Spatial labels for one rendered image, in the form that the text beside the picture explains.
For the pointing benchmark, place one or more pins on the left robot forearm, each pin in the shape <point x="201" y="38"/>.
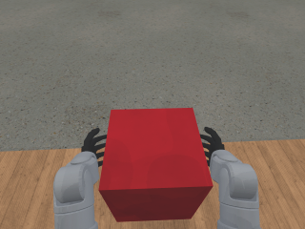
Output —
<point x="73" y="194"/>

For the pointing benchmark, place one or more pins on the robot right hand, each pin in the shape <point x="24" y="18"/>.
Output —
<point x="215" y="143"/>

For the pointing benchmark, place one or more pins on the right robot forearm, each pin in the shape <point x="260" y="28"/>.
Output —
<point x="237" y="191"/>

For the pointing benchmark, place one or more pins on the carton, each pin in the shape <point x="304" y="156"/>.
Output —
<point x="154" y="165"/>

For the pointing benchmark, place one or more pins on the robot left hand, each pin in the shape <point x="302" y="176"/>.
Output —
<point x="89" y="143"/>

